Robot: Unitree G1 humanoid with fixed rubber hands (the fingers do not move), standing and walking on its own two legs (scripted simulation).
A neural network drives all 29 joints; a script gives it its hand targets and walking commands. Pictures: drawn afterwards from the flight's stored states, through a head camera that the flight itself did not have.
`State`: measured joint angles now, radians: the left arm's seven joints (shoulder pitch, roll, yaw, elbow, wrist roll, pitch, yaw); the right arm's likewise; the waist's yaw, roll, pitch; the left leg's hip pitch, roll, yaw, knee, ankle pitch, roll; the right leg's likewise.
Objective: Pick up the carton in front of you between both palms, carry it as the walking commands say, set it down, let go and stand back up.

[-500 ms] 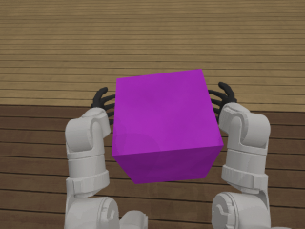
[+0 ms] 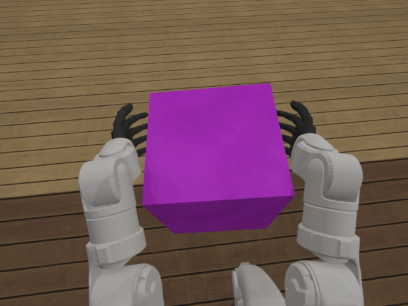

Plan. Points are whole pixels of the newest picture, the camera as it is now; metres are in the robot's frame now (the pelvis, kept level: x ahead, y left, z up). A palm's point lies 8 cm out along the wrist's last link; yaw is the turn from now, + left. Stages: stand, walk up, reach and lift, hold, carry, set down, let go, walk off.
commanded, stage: carry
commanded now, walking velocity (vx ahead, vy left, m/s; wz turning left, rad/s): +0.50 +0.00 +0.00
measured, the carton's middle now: (215, 169) +0.35 -0.03 +0.05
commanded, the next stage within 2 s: none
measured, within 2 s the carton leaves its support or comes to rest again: neither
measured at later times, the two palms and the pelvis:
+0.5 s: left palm (132, 31) +0.63 +0.13 +0.18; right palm (260, 23) +0.66 -0.16 +0.18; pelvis +0.29 -0.04 +0.02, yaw +1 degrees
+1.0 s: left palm out of the picture +0.96 +0.12 +0.22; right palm out of the picture +0.95 -0.18 +0.22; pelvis +0.60 -0.02 +0.04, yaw +0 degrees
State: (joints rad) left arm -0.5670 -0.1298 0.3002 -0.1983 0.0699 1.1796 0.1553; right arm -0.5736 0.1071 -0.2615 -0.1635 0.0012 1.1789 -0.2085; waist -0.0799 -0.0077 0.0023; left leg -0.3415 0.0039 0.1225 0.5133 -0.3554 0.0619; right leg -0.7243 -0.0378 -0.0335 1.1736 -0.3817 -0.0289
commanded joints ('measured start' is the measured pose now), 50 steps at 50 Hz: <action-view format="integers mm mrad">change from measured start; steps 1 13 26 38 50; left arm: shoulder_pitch -629 -704 -728 -848 -758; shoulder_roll -686 -700 -756 -864 -791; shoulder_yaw -621 -622 -631 -571 -589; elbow -73 -8 44 46 179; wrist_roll -214 -283 -323 -266 -262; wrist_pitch -20 24 50 27 73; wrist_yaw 9 -14 -40 -44 -58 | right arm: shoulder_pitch -706 -623 -665 -916 -731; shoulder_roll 758 711 766 1006 860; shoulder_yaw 677 509 576 678 600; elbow -146 52 40 -34 118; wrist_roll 320 151 164 356 247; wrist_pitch -23 39 49 15 68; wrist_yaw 96 63 63 131 127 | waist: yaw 14 168 158 22 105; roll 129 -39 -137 72 92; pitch -485 -493 -413 -552 -547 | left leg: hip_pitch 428 -512 -367 487 179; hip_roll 249 13 25 281 148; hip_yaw -268 -149 20 -449 -8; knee -164 917 260 -98 183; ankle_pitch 293 -110 81 271 621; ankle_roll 166 -5 -29 165 -1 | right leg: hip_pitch -53 908 793 -73 680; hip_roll -28 -290 -170 -10 79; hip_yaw -20 516 78 58 -157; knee -192 -747 -799 115 -658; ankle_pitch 45 317 475 -34 176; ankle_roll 12 -256 -167 -20 -44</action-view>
